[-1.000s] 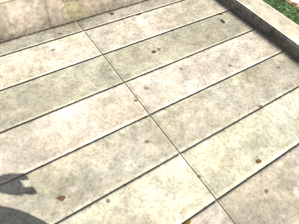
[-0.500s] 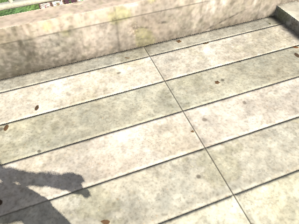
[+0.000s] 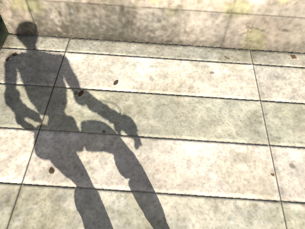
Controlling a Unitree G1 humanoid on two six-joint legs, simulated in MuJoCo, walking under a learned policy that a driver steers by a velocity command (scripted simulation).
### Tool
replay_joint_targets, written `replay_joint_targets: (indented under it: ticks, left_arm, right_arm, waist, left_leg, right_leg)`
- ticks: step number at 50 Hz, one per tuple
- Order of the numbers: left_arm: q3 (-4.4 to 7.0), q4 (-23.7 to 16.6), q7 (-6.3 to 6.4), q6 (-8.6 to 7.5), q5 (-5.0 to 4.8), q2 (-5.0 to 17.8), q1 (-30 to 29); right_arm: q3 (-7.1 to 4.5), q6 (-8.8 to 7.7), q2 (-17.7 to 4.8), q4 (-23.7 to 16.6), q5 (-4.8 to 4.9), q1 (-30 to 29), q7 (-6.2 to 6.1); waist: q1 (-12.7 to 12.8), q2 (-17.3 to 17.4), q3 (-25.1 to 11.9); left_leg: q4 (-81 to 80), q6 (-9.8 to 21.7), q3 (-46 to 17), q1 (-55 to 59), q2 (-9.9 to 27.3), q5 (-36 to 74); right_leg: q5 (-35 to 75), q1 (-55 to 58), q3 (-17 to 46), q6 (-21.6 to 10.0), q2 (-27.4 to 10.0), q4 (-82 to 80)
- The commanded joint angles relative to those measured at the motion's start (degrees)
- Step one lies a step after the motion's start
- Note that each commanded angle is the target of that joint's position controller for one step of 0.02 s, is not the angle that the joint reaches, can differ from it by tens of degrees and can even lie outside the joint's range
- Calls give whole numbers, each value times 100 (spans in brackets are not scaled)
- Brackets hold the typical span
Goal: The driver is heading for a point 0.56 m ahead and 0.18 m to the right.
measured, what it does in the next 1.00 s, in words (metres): walks ahead, turning right: right foot, then left foot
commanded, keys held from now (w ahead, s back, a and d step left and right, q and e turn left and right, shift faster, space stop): q+shift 0.06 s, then shift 0.04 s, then e+shift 0.42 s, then w+e+shift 0.48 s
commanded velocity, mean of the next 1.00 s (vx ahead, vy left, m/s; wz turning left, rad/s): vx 0.29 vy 0.00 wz -0.38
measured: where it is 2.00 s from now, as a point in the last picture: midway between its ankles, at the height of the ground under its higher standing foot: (239, 177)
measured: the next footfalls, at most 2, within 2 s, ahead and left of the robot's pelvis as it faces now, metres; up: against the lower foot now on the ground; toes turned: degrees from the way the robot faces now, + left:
right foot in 0.28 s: +0.18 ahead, -0.15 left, +0.00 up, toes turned +12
left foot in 0.68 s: +0.18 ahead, +0.05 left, +0.00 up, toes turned -18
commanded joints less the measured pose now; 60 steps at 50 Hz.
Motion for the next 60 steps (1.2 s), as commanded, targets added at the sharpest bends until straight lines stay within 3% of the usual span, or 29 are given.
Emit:
replay_joint_targets:
  ticks: [1, 5, 9, 11, 13, 14, 15, 16, 18, 22, 26, 28, 30, 32, 33, 34, 35, 36, 37, 38, 40, 46, 50, 52, 55, 57, 58, 59, 60]
  left_arm:
    - [178, -376, 31, -34, -32, 631, -104]
    - [159, -355, 49, -122, -100, 670, -264]
    - [113, -235, 29, -198, -181, 629, -92]
    - [78, -140, 1, -225, -222, 553, 105]
    - [-3, 25, 13, -258, -169, 331, 337]
    - [33, 7, 57, -266, -118, 659, 172]
    - [122, -123, 31, -205, -130, 1187, -142]
    - [165, 68, -48, -156, -167, 1067, 453]
    - [316, 260, -141, -131, -230, 1240, 870]
    - [490, 181, -140, -47, -279, 1188, 647]
    - [620, 201, -153, 9, -248, 1149, 912]
    - [693, 233, -176, 46, -207, 1215, 1070]
    - [730, 142, -253, 72, -119, 1239, 789]
    - [724, -91, -288, 87, -101, 1127, 13]
    - [703, -233, -253, 58, -85, 994, -406]
    - [615, -142, -191, -8, -187, 531, 102]
    - [488, -400, -190, -106, -225, 344, 92]
    - [540, -476, -256, -138, -159, 791, -221]
    - [578, -431, -361, -157, -143, 895, -191]
    - [568, -320, -457, -157, -107, 847, 37]
    - [548, -240, -605, -102, -36, 786, 236]
    - [426, -545, -727, -59, -47, 656, -667]
    - [273, -829, -842, -122, -38, 453, -1508]
    - [161, -977, -880, -151, -46, 319, -1812]
    - [81, -922, -773, -157, -72, 270, -1387]
    - [245, -396, -630, -221, 0, 608, 488]
    - [393, 50, -506, -312, 38, 867, 1729]
    - [559, 114, -344, -254, -7, 1326, 1414]
    - [675, -126, -292, -217, -19, 1831, 1548]
  right_arm:
    - [-318, -29, -1056, -363, -1, 183, -72]
    - [-312, -48, -1023, -298, -26, 339, -96]
    - [-134, -64, -726, -232, -105, 340, -108]
    - [-3, -64, -564, -179, -124, 233, -124]
    - [173, -101, -376, -57, -91, 156, -188]
    - [199, -131, -321, 9, -176, 537, -185]
    - [129, -97, -548, 26, -151, 961, -202]
    - [39, -58, -938, 79, -152, 488, -262]
    - [23, -83, -939, -97, -129, -173, -235]
    - [130, -36, -588, -158, -89, -353, -143]
    - [189, -62, -510, -272, -54, -761, -192]
    - [212, -155, -575, -304, -112, -842, -130]
    - [228, -258, -593, -292, -83, -837, -99]
    - [229, -360, -551, -71, 38, -173, -176]
    - [160, -412, -757, 166, 17, 624, -274]
    - [29, -479, -1267, 222, 19, 638, -373]
    - [-44, -495, -1726, -92, -164, 47, -381]
    - [-20, -505, -1473, -116, -245, -361, -347]
    - [87, -547, -1094, -166, -200, -539, -293]
    - [136, -610, -957, -168, -175, -566, -248]
    - [154, -713, -923, -57, -141, -209, -222]
    - [134, -873, -744, 354, -184, 924, -40]
    - [181, -932, -561, 619, -209, 1293, -56]
    - [184, -937, -579, 796, -234, 1492, -97]
    - [165, -884, -816, 929, -226, 1461, -218]
    - [116, -776, -1150, 986, -199, 1348, -293]
    - [123, -791, -1164, 905, -127, 1077, -225]
    - [273, -837, -366, 736, -78, 1283, -79]
    - [264, -898, -669, 261, 150, 1381, -80]
  waist:
    - [20, 552, -877]
    - [-55, 740, -881]
    - [-81, 832, -1045]
    - [28, 772, -1056]
    - [275, 500, -994]
    - [3, -316, -1035]
    - [-287, -992, -926]
    - [176, -857, -970]
    - [377, -723, -769]
    - [201, -602, -837]
    - [398, -705, -961]
    - [480, -745, -1208]
    - [381, -968, -942]
    - [-192, -793, -655]
    - [-676, -525, -509]
    - [-443, 1024, -710]
    - [-196, 1402, -789]
    - [46, 688, -476]
    - [146, 527, -337]
    - [223, 573, -311]
    - [172, 772, -241]
    - [-248, 637, 209]
    - [-429, 602, 594]
    - [-443, 628, 613]
    - [89, 870, -33]
    - [1087, 1136, -1004]
    - [1671, 985, -1452]
    - [978, -572, -1877]
    - [1014, -542, -3233]
  left_leg:
    - [-762, 225, -2152, 901, 1532, 105]
    - [-407, 172, -2288, 1415, 1519, 1185]
    - [-25, 187, -1870, 1316, 1639, 3241]
    - [-15, 141, -1817, 1042, 1669, 3280]
    - [-31, -203, -1597, 578, 1473, 1809]
    - [459, -435, -1043, 339, 1189, 48]
    - [737, -607, -262, -67, 577, -1810]
    - [956, -601, 123, 28, 558, -2104]
    - [2002, -739, 355, -726, 491, -2414]
    - [2732, -999, 406, -918, 654, -1925]
    - [2267, -1039, 409, -1030, 676, -1843]
    - [1851, -966, 402, -696, 700, -2021]
    - [1303, -870, 452, -82, 611, -2136]
    - [-19, -705, 534, 1556, 620, -1565]
    - [-1005, -621, 746, 2842, 748, -1046]
    - [-1327, -569, -486, 3447, 2084, -1989]
    - [-1962, -90, -2870, 2750, 3614, -3846]
    - [-1858, 123, -2759, 2010, 3642, -4047]
    - [-1826, 75, -2181, 1743, 3300, -3743]
    - [-1846, -47, -1532, 1712, 2963, -3212]
    - [-1955, -152, -650, 1658, 2638, -2603]
    - [-2056, -297, 620, 2119, 2581, -1471]
    - [-2207, -424, 1415, 2292, 2544, -282]
    - [-2060, -525, 1850, 2557, 2568, 1181]
    - [-864, -688, 2504, 2551, 2604, 6474]
    - [1348, -475, 2292, 1957, 2958, 7519]
    - [3014, -445, 2353, 1017, 2756, 6172]
    - [5290, -701, 2270, -1396, 1699, -1171]
    - [7071, -755, 1208, -2328, 1280, -2054]
  right_leg:
    - [191, -102, 88, -24, 221, -257]
    - [109, 24, 125, -166, 391, -897]
    - [-95, 1059, -270, -322, 382, -1482]
    - [-22, 1921, -383, -456, 353, -2243]
    - [1140, 3226, -72, -650, 199, -4032]
    - [1708, 3621, 962, -816, -521, -4133]
    - [3079, 3528, 2006, -1496, -1366, -3909]
    - [3468, 3344, 2451, -1967, -1420, -3902]
    - [2772, 3596, 2398, -1824, -1038, -3898]
    - [2221, 3275, 1944, -1404, -279, -3876]
    - [1660, 3374, 2318, -1469, -123, -3908]
    - [-1230, 3186, 2728, -1577, -28, -4292]
    - [-2388, 2432, 3028, -1538, 34, -4521]
    - [-2097, 1029, 2681, -1114, 430, -4353]
    - [-2097, 30, 2082, -579, 947, -3939]
    - [-2202, -690, 1093, -476, 1426, -1849]
    - [-1377, -1200, 532, -434, 1386, -605]
    - [-538, -1188, 399, -452, 610, 8]
    - [-172, -1120, 318, -448, 509, 224]
    - [93, -1063, 201, -397, 475, 469]
    - [418, -1098, -122, -389, 326, 996]
    - [928, -1906, -430, -503, 66, 1167]
    - [982, -1865, -1077, -674, 9, 150]
    - [727, -1584, -1510, -890, 41, -422]
    - [209, 316, -2237, -1381, 751, -1240]
    - [-213, 2658, -1728, -1735, 1111, -1610]
    - [583, 4374, -1111, -1907, 960, -2704]
    - [486, 6416, 952, -2019, -509, -2877]
    - [2545, 7217, 3649, -3013, -2089, -3210]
